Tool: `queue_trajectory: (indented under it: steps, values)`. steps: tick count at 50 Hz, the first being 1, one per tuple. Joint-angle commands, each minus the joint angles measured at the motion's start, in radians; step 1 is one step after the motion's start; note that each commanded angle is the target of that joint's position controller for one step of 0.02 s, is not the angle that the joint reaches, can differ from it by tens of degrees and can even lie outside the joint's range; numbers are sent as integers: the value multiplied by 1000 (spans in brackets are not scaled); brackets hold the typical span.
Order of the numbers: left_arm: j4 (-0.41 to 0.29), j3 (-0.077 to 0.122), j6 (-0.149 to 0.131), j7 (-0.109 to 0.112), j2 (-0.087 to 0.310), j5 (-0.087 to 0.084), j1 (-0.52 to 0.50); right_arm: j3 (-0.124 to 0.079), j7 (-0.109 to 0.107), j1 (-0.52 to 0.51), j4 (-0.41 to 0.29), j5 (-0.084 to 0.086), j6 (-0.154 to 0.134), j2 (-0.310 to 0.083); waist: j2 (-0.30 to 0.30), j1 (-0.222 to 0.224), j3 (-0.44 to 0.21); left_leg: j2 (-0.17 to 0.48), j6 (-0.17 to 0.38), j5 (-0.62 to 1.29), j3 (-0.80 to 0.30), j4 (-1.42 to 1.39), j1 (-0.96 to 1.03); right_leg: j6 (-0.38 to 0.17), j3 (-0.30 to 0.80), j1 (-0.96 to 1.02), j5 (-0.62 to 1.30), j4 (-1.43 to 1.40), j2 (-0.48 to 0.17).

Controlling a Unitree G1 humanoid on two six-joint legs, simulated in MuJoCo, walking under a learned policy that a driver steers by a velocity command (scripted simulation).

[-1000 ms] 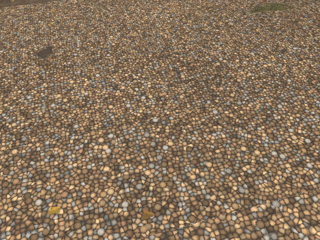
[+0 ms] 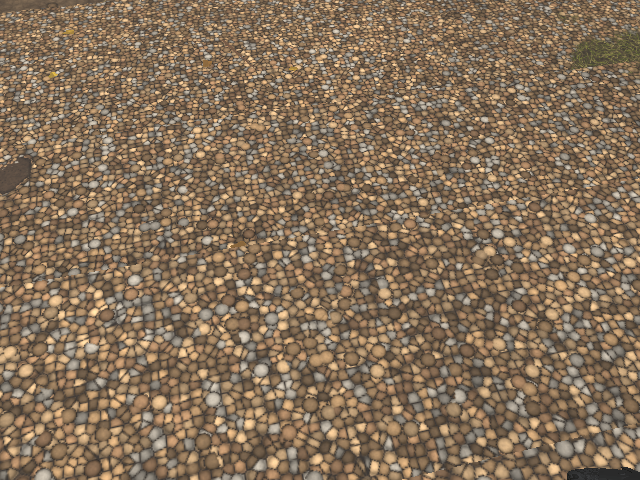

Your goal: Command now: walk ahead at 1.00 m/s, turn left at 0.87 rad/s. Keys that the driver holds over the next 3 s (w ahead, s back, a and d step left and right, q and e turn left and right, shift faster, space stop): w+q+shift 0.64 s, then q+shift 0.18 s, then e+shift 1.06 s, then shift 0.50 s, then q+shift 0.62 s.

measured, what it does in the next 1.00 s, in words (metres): goes down, turning left: left foot, then right foot 0.18 m lower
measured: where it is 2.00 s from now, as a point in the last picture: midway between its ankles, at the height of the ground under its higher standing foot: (272, 288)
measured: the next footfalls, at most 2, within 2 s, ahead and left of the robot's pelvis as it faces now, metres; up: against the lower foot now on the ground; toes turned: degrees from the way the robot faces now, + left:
left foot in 0.06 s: +0.24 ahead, +0.04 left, +0.00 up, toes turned +7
right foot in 0.56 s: +0.75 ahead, -0.02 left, -0.18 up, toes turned +35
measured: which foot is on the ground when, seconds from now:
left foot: up 0.00-0.04, down 0.06-0.54, up 0.56-0.86, down 0.88-1.00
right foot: down 0.00-0.02, up 0.04-0.54, down 0.56-0.86, up 0.88-1.00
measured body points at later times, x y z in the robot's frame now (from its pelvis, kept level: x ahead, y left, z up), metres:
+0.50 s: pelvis +0.50 +0.03 -0.03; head +0.51 +0.05 +0.42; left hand +0.64 +0.35 -0.09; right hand +0.54 -0.27 -0.14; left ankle +0.20 +0.03 -0.69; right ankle +0.73 -0.03 -0.74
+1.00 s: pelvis +0.84 +0.15 -0.17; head +0.86 +0.18 +0.28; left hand +0.65 +0.31 -0.30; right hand +1.14 +0.17 -0.27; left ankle +0.87 +0.24 -0.87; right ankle +0.86 -0.01 -0.76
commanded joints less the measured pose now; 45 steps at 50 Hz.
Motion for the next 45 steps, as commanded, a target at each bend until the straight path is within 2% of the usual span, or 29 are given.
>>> queue_trajectory:
  steps: [1,2,3,4,5,7,10,12,14,15,16,18,21,23,25,27,28,29,30,31,32,33,34,35,37,41,43,44,45]
  values:
    - [-157,27,-7,14,199,-1,-238,-25,21,327,32,8,10,-90,-112,-267,-106,-134,73,26,61,-92,669,-49,29,-391,1450,185,-268]
    - [-166,34,6,18,232,4,-292,-55,8,598,113,14,27,-139,-120,-402,-251,-151,116,3,-20,-30,1018,-26,33,-549,1391,575,-263]
    - [-165,22,12,-2,153,2,-285,-67,-10,565,104,49,44,-190,113,-365,-254,-27,196,-146,-268,-170,1085,-1,15,-748,273,1110,-61]
    - [-273,7,0,-7,109,2,-224,-65,-10,446,36,44,48,-276,255,-210,-336,146,293,-121,-796,-431,1141,13,174,-927,47,1265,4]
    - [-336,8,-18,-10,162,-7,-302,-71,-33,428,16,9,53,-274,181,-221,-284,229,348,-285,-1046,-650,1168,19,303,-1111,127,1178,12]
    - [-302,10,-11,-2,183,11,-283,-57,-53,331,22,-11,36,-197,-80,-88,-7,189,280,-190,-874,-645,761,14,333,-972,200,889,-93]
    - [-284,6,71,6,151,43,-239,-25,-36,246,7,21,-26,-157,-50,32,38,21,242,60,-599,-625,395,46,318,-666,111,584,-119]
    - [-298,13,87,-12,146,52,-284,-33,-32,252,6,40,-42,-175,-48,25,-3,-23,234,287,-531,-611,404,65,290,-632,245,466,-118]
    - [-300,0,80,-33,83,45,-291,-42,-30,316,18,15,-43,-179,-20,-12,-56,-35,199,537,-460,-573,437,21,241,-599,557,510,-105]
    - [-343,27,68,-32,127,18,-428,-44,-38,457,67,11,-51,-175,-50,-86,-34,-24,192,376,-531,-540,614,3,309,-839,621,476,-119]
    - [-394,25,60,-38,145,17,-520,-38,-47,473,92,22,-57,-153,-83,-97,9,-52,167,187,-533,-538,585,5,304,-866,702,293,-105]
    - [-408,3,43,-66,68,33,-590,-31,-53,478,90,24,-60,-136,-51,-144,-41,-96,124,56,-516,-486,522,-16,249,-701,940,175,-47]
    - [-444,4,39,-85,81,17,-611,-35,-63,494,89,14,-49,-166,27,-151,-34,-84,110,42,-574,-408,492,-35,273,-613,953,153,-13]
    - [-445,7,27,-65,101,4,-576,-36,-74,465,76,0,-46,-160,55,-131,-16,-96,70,89,-572,-299,526,-20,295,-530,904,51,-16]
    - [-386,26,4,-40,131,-11,-354,-35,-82,397,68,-19,-45,-161,15,-15,-94,-162,33,119,-537,-13,513,8,311,-240,968,-95,-28]
    - [-244,52,8,-16,174,-21,52,-40,-101,272,49,10,-32,-160,-38,204,-211,-239,-5,-45,-426,544,446,11,400,127,1329,-362,-164]
    - [-197,74,28,-15,220,-9,99,-30,-103,219,21,24,-17,-96,-71,212,-136,-281,-23,-484,-366,823,235,-13,440,238,1231,-292,-246]
    - [-213,53,23,-27,223,42,110,-2,-92,299,-37,55,-27,-29,-174,118,-211,-217,-8,-603,-377,941,19,70,379,422,1532,131,-295]
    - [-212,48,17,-39,197,64,57,13,-108,552,-32,100,-26,10,-369,-27,-381,-149,-30,-549,-291,1027,-181,19,521,642,1795,314,-451]
    - [-219,59,24,-31,193,49,52,21,-117,549,5,56,-16,1,-301,14,-450,-107,-29,-473,-205,1133,-267,-78,643,564,1287,185,-475]
    - [-240,70,9,-14,217,47,-25,20,-97,447,-13,5,-4,-30,-316,27,-398,-60,-20,-329,-188,1096,-322,-199,822,352,417,-45,-524]
    - [-242,31,-13,-14,103,34,-92,-8,-84,233,-50,-33,2,-115,-98,25,-190,-6,-14,-189,-202,898,-319,-158,778,106,319,-166,-472]
    - [-203,19,-36,-13,102,24,-62,-9,-60,122,-93,-52,12,-118,-109,32,-34,25,-27,-174,-214,821,-325,-153,735,-51,705,-121,-503]
    - [-156,3,-37,-13,59,1,-78,5,-32,44,-129,-35,24,-73,-35,-29,87,46,-55,-142,-209,524,-193,-86,518,-289,878,-180,-396]
    - [-156,-13,-42,-12,33,-16,-182,25,5,62,-133,-18,31,-8,-188,-91,93,2,-81,68,-115,182,126,-31,241,-541,1048,-238,-248]
    - [-202,0,-30,-4,96,-42,-229,31,22,162,-79,0,38,-19,-134,-144,-42,-117,-28,190,50,-115,471,17,86,-484,1356,-65,-207]
    - [-202,-4,-5,4,121,-40,-169,14,15,293,-38,-31,38,-61,-124,-184,-117,-141,42,162,-37,-233,703,28,133,-493,1380,208,-237]
    - [-209,4,6,1,149,-43,-185,-3,6,375,-10,-31,33,-92,-62,-251,-156,-89,117,328,-128,-368,840,36,100,-559,998,515,-185]
    - [-230,-3,28,-3,98,-30,-95,-15,-3,302,-27,-19,20,-163,157,-149,-223,143,196,1007,-336,-382,935,26,45,-634,-28,922,-39]
Over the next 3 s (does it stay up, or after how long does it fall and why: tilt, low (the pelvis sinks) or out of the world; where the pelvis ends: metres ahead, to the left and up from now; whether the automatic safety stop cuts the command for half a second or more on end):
stays up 0.94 0.21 -0.14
